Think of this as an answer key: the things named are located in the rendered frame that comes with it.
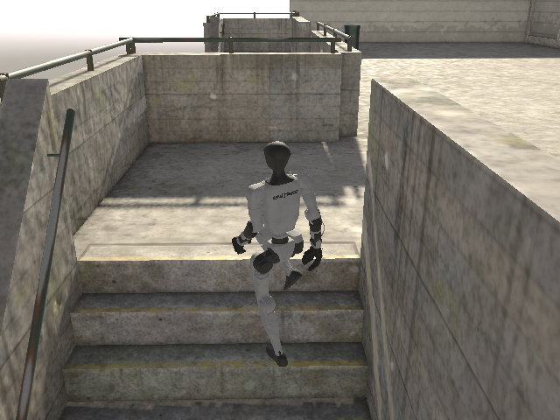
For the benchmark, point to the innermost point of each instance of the robot right forearm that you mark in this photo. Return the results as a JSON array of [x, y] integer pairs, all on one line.
[[315, 232]]

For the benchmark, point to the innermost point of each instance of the right robot shin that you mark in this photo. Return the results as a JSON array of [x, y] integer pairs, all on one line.
[[285, 266]]

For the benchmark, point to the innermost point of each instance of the robot right upper arm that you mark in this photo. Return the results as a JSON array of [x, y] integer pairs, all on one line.
[[312, 211]]

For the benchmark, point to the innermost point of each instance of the right robot hand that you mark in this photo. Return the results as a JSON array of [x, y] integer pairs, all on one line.
[[309, 255]]

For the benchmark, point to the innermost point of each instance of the left robot hand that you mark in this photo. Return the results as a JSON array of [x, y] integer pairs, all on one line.
[[238, 248]]

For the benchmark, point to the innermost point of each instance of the right robot foot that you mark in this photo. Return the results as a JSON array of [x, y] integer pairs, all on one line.
[[292, 278]]

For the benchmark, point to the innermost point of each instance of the robot left forearm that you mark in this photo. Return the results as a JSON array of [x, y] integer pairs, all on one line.
[[246, 235]]

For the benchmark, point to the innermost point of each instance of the robot left upper arm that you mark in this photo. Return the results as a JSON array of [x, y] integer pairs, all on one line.
[[254, 194]]

